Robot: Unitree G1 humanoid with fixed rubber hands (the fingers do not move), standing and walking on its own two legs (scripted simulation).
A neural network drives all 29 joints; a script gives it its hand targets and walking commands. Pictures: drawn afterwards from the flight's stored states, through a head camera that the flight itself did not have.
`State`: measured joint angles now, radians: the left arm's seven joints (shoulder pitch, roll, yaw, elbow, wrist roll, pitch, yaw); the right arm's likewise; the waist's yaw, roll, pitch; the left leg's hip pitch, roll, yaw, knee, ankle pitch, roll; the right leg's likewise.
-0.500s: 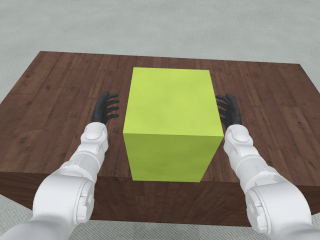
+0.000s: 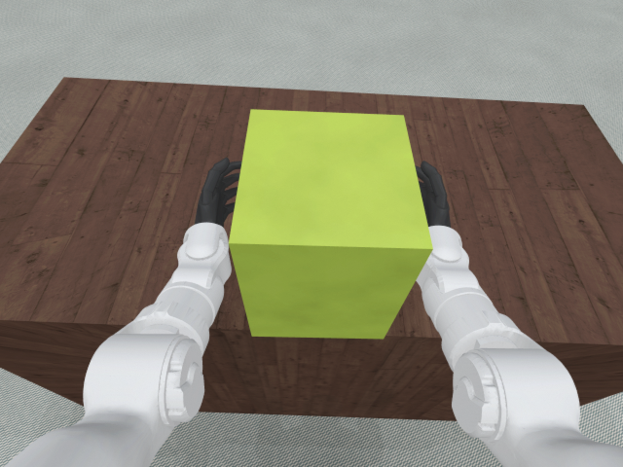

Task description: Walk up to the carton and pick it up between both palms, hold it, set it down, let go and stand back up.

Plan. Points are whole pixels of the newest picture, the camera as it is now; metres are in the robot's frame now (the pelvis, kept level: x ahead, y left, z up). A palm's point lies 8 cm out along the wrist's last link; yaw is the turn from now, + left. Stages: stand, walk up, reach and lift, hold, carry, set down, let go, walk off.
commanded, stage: reach and lift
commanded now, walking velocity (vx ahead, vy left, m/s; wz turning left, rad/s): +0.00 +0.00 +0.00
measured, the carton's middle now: (322, 233) +0.44 +0.00 +0.03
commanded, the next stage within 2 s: none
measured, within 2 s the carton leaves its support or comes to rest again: leaves its support in 1.66 s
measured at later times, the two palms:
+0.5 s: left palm (213, 224) +0.43 +0.15 +0.06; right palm (435, 240) +0.41 -0.14 +0.07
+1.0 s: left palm (213, 223) +0.43 +0.15 +0.06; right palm (434, 241) +0.41 -0.14 +0.07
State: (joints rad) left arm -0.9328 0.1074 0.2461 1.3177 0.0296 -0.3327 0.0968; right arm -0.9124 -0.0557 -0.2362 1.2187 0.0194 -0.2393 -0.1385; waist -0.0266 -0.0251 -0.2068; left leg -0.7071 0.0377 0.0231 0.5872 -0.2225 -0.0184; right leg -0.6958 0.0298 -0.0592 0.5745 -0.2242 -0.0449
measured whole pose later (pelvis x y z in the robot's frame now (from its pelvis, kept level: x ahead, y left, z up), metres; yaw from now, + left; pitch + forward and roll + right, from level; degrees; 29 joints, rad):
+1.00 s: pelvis +0.03 +0.01 +0.03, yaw -1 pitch +8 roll -1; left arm -0.68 -0.07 0.46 0.94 0.38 -0.19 0.04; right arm -0.63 0.12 -0.55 0.93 -0.38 -0.31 -0.06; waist -0.01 -0.04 -0.04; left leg -0.31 0.04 0.05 0.36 -0.19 -0.01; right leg -0.28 0.04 -0.03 0.29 -0.15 -0.03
